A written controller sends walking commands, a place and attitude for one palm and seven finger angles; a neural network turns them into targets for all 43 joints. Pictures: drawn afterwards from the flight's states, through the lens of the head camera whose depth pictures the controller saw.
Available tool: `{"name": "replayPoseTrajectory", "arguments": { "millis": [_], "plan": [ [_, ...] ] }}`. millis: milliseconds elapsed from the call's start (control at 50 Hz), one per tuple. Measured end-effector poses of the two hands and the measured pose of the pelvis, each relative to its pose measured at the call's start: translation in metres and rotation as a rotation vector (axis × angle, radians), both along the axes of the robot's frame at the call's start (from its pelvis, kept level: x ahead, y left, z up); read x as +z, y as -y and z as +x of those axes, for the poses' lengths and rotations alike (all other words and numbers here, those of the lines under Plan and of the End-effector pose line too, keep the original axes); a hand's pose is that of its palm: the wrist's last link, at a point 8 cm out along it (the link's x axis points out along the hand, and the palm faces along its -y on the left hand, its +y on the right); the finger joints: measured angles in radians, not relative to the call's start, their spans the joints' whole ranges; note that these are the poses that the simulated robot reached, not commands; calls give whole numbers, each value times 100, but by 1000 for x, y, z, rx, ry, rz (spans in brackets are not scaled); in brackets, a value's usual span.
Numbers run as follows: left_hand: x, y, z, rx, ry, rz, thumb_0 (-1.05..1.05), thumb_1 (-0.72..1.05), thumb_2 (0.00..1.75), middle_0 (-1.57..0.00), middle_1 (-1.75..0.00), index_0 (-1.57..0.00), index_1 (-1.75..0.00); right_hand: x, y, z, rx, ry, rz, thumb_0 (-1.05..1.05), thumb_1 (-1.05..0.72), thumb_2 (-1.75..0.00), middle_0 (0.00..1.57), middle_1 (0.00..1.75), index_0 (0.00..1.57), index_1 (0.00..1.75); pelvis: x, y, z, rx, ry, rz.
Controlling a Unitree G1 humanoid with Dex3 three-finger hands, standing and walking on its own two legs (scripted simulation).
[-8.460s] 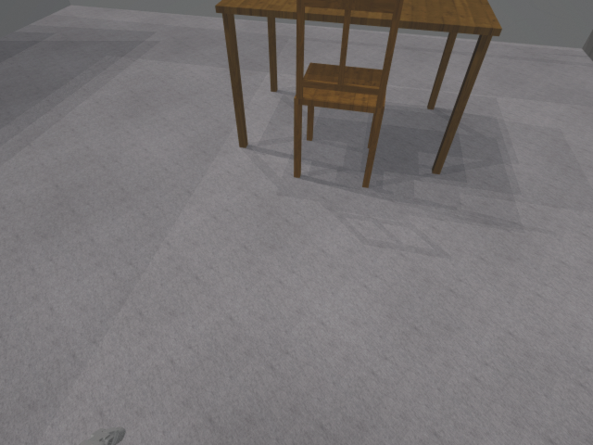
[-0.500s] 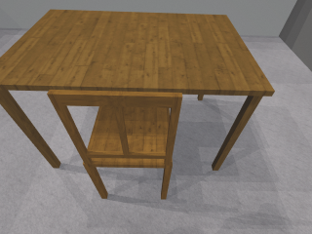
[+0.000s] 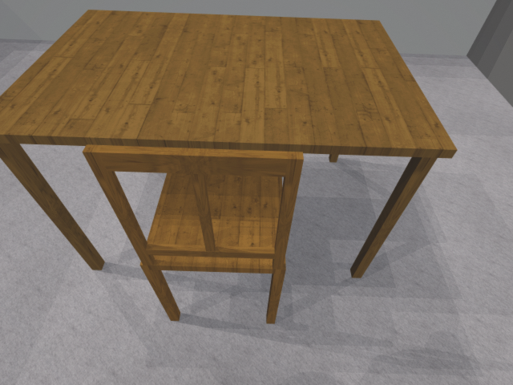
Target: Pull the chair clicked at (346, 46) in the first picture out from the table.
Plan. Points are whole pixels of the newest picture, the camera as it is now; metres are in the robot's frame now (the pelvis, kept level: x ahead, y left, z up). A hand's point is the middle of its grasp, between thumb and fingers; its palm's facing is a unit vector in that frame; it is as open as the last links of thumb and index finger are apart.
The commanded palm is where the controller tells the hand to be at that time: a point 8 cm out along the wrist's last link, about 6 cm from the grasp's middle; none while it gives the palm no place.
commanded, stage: raise the hand toward the chair's back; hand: left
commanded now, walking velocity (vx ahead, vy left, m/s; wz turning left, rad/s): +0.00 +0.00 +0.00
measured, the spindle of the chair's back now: (205, 215) +0.46 +0.15 -0.09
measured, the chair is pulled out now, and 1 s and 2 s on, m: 0.00 0.00 0.00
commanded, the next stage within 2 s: none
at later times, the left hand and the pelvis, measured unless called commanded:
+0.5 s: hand out of the picture +0.13 +0.15 -0.08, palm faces +0.03 -1.00 +0.02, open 9.2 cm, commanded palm +0.11 +0.22 -0.06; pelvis -0.05 -0.04 -0.08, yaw +1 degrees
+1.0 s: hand (141, 352) +0.17 +0.19 -0.04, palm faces +0.12 -0.99 -0.08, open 13.6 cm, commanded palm +0.14 +0.23 -0.05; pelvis -0.05 -0.02 -0.09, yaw +0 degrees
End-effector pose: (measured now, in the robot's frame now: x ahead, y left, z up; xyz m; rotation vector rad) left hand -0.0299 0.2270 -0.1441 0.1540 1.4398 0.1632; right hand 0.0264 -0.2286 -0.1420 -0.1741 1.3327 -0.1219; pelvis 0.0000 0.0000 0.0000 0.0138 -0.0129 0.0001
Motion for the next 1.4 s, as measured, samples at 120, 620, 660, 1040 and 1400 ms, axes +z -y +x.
{"name": "replayPoseTrajectory", "arguments": {
  "millis": [120,620,660,1040,1400],
  "plan": [
    [4,6,13,42,64,-3,0,91,89,-20,-29,-20,-30,2,4,6,-2,39,-8,0,-91,-90,20,30,20,30,-1,2,0,5,-7,-10],
    [78,2,99,-51,1385,31,1,47,71,-16,-23,-16,-23,-2,55,136,192,808,-129,1,-91,-90,19,30,20,30,-107,45,-63,34,-245,-53],
    [98,5,109,-112,1516,40,1,42,69,-15,-22,-15,-22,-16,46,131,199,790,-107,1,-91,-90,19,30,20,30,-114,46,-66,38,-247,-66],
    [111,-17,172,-143,1420,-5,0,-2,50,-11,-15,-11,-15,-42,34,48,25,520,-88,1,-90,-90,20,30,20,30,-94,17,-54,6,-285,-57],
    [115,-33,177,-152,1439,-50,-1,-42,33,-7,-9,-7,-9,-3,-12,108,138,709,-54,1,-90,-90,20,30,20,30,-89,-4,-58,24,-261,-89]
  ]
}}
